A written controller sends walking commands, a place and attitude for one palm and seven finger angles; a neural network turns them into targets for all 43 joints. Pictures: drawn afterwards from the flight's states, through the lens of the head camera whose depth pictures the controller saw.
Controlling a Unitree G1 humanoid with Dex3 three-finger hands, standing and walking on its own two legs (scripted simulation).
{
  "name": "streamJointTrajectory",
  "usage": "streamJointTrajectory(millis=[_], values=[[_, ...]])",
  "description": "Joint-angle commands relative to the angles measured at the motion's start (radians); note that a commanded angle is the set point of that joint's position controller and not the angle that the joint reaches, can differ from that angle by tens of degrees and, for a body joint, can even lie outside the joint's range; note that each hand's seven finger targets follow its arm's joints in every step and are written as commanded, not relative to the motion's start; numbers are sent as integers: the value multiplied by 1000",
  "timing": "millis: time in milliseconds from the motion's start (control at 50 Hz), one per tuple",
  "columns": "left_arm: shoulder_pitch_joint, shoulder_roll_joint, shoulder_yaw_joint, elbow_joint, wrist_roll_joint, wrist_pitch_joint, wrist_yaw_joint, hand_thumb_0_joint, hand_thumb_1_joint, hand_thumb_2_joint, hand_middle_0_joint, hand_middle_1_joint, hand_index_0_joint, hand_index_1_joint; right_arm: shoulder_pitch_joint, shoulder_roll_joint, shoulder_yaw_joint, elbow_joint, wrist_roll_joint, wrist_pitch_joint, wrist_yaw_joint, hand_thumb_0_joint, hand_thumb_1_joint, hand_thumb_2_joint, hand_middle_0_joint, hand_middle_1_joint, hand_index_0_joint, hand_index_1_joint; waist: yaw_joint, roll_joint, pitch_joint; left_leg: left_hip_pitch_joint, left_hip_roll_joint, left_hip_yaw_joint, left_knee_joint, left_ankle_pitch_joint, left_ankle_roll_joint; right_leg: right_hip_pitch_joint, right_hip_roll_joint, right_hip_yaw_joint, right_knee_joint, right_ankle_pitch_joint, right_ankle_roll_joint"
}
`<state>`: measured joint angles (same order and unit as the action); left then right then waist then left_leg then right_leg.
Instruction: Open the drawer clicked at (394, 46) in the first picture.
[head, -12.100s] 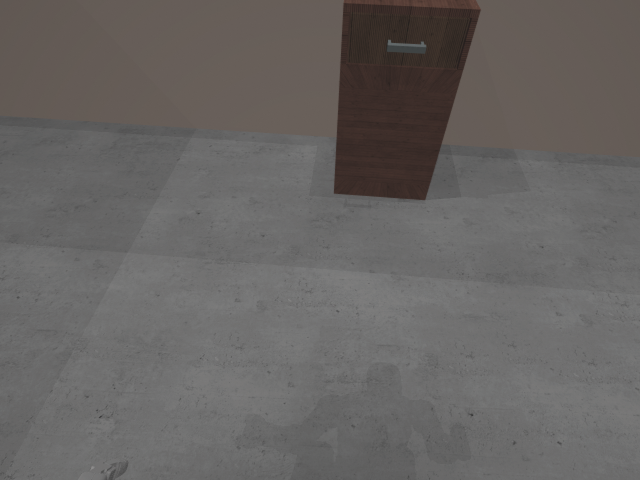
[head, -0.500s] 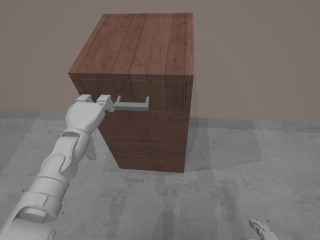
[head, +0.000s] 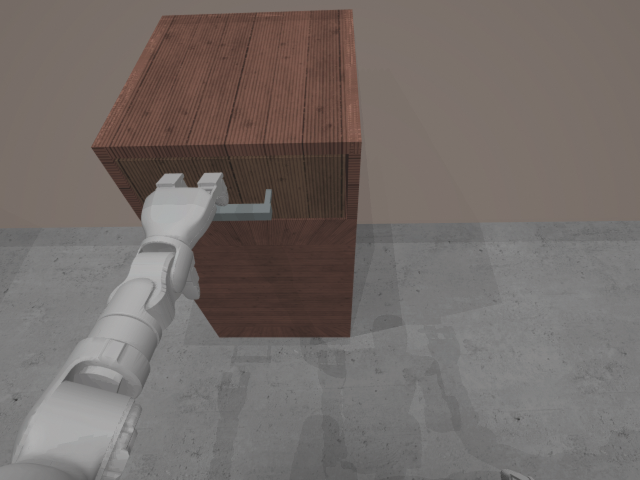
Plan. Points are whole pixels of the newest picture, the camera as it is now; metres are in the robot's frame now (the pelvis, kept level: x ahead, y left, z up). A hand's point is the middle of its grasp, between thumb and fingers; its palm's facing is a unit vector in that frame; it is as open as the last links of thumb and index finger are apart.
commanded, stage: move the hooked fingers above the handle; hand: left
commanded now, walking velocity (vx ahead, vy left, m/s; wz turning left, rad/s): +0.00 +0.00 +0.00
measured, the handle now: (236, 203) +0.56 +0.17 -0.05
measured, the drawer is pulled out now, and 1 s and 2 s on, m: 0.00 0.00 0.00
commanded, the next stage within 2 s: lower the fingers behind the handle in 1.24 s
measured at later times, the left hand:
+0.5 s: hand (219, 213) +0.49 +0.17 +0.01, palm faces -0.06 +0.00 -1.00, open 13.8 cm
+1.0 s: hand (225, 211) +0.50 +0.17 +0.00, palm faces -0.07 -0.02 -1.00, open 13.8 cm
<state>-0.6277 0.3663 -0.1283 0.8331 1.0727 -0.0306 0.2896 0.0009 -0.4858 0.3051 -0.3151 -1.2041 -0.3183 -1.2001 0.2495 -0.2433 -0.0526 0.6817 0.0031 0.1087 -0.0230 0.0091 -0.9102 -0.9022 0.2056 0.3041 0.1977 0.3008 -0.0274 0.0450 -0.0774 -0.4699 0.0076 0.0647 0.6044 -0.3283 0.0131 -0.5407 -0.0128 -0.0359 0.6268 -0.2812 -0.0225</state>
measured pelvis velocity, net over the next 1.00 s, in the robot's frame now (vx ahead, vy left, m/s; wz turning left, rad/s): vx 0.00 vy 0.02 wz -0.01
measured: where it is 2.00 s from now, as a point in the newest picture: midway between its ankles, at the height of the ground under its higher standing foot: outside the picture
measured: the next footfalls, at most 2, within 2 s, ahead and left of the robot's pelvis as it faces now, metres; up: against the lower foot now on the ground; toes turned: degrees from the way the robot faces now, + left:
none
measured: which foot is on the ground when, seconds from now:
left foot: down 0.00-1.00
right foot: down 0.00-1.00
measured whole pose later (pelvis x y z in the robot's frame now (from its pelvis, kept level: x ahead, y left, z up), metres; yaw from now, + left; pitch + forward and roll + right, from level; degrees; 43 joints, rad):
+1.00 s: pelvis +0.00 +0.02 -0.02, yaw -1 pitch +20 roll -1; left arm -0.90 0.37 -0.11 1.14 1.09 0.02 0.37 0.00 -0.48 0.31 -0.32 -1.21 -0.32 -1.20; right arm 0.36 -0.25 -0.06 0.72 -0.03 0.09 0.01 0.01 -0.91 -0.90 0.21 0.30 0.20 0.30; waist -0.13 0.06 -0.13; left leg -0.70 0.02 0.07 0.75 -0.39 0.03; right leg -0.75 -0.01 -0.03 0.71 -0.31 0.00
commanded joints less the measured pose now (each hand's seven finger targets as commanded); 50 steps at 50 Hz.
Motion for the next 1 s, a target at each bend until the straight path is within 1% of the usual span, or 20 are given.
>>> streamJointTrajectory(millis=[0,80,120,160,220,260,300,360,380,480,500,600,640,740,760,780,820,900,920,980], values=[[-457,210,78,-146,12,-11,48,0,-500,300,-300,-1200,-300,-1200,72,-134,-53,-92,-6,-30,-8,0,-900,-900,200,300,200,300,-19,-47,-389,83,-47,-15,-21,334,30,235,30,25,-31,331,-17],[-496,170,56,-76,10,-14,57,0,-500,300,-300,-1200,-300,-1200,106,-136,-57,-77,-10,-34,-1,0,-900,-900,200,300,200,300,-50,-83,-371,58,-44,-22,2,337,31,190,37,17,-20,334,-16],[-527,196,71,-70,15,-18,69,0,-500,300,-300,-1200,-300,-1200,121,-141,-61,-74,-12,-35,-1,0,-900,-900,200,300,200,300,-50,-66,-399,51,-46,-20,13,328,31,182,36,24,-13,327,-14],[-587,172,46,-59,24,-17,86,0,-500,300,-300,-1200,-300,-1200,133,-140,-62,-65,-17,-37,1,0,-900,-900,200,300,200,300,-69,-42,-406,50,-43,-25,22,328,29,149,38,20,-2,316,-16],[-620,229,96,-17,29,-9,114,0,-500,300,-300,-1200,-300,-1200,156,-145,-65,-53,-22,-39,3,0,-900,-900,200,300,200,300,-70,-39,-450,24,-46,-24,41,323,31,157,40,26,11,321,-15],[-648,209,78,21,32,8,129,0,-500,300,-300,-1200,-300,-1200,165,-145,-63,-46,-24,-41,6,0,-900,-900,200,300,200,300,-83,-27,-437,3,-45,-26,46,319,30,135,42,21,18,317,-16],[-681,233,92,49,30,20,136,0,-500,300,-300,-1200,-300,-1200,180,-153,-63,-40,-25,-43,7,0,-900,-900,200,300,200,300,-94,-40,-454,-16,-45,-26,57,310,33,134,43,24,24,315,-13],[-680,247,99,91,32,39,133,0,-500,300,-300,-1200,-300,-1200,198,-156,-64,-36,-27,-42,8,0,-900,-900,200,300,200,300,-94,-22,-487,-32,-45,-22,67,331,32,144,44,25,36,348,-13],[-692,213,74,116,29,44,128,0,-500,300,-300,-1200,-300,-1200,201,-156,-64,-33,-29,-42,10,0,-900,-900,200,300,200,300,-110,-32,-477,-32,-44,-25,73,337,33,127,46,22,35,348,-13],[-787,202,50,145,24,33,113,0,-500,300,-300,-1200,-300,-1200,244,-168,-65,-17,-33,-55,8,0,-900,-900,200,300,200,300,-152,-29,-478,-45,-37,-35,93,295,37,59,50,23,39,292,-9],[-802,243,77,142,25,26,116,0,-500,300,-300,-1200,-300,-1200,258,-173,-65,-14,-35,-58,8,0,-900,-900,200,300,200,300,-151,-19,-494,-49,-37,-37,101,295,39,58,50,26,45,292,-8],[-760,275,121,140,36,21,136,0,-500,300,-300,-1200,-300,-1200,281,-173,-66,-16,-46,-53,19,0,-900,-900,200,300,200,300,-118,44,-571,-25,-28,-47,129,400,29,47,55,14,88,338,-15],[-709,268,127,170,39,45,147,0,-500,300,-300,-1200,-300,-1200,276,-174,-65,-16,-45,-45,25,0,-900,-900,200,300,200,300,-111,17,-540,-42,-22,-43,129,417,27,44,58,7,87,346,-14],[-754,251,101,156,38,91,160,0,-500,300,-300,-1200,-300,-1200,268,-179,-64,-15,-39,-35,26,0,-900,-900,200,300,200,300,-130,-5,-525,-39,-19,-40,105,369,29,54,57,7,64,320,-8],[-745,272,118,150,36,95,156,0,-500,300,-300,-1200,-300,-1200,267,-179,-63,-17,-37,-33,25,0,-900,-900,200,300,200,300,-118,-5,-530,-39,-20,-42,102,373,29,69,57,7,64,322,-10],[-760,244,97,138,27,91,147,0,-500,300,-300,-1200,-300,-1200,264,-178,-65,-19,-39,-31,23,0,-900,-900,200,300,200,300,-128,-6,-539,-14,-18,-45,100,393,28,70,56,6,60,334,-10],[-736,234,92,108,23,75,131,0,-500,300,-300,-1200,-300,-1200,266,-175,-67,-24,-36,-31,20,0,-900,-900,200,300,200,300,-115,21,-559,25,-14,-51,98,416,26,65,56,6,57,329,-10],[-758,156,29,109,15,46,117,0,-500,300,-300,-1200,-300,-1200,265,-170,-68,-14,-34,-34,16,0,-900,-900,200,300,200,300,-148,-11,-465,30,-9,-59,90,381,29,12,57,0,36,288,-8],[-747,170,44,105,20,39,120,0,-500,300,-300,-1200,-300,-1200,265,-170,-68,-14,-34,-36,16,0,-900,-900,200,300,200,300,-137,8,-479,41,-9,-64,90,379,25,5,57,-1,43,274,-11],[-774,148,34,99,19,29,136,0,-500,300,-300,-1200,-300,-1200,256,-164,-67,-10,-40,-36,19,0,-900,-900,200,300,200,300,-144,12,-485,53,-11,-63,100,397,24,-6,57,-3,48,281,-13]])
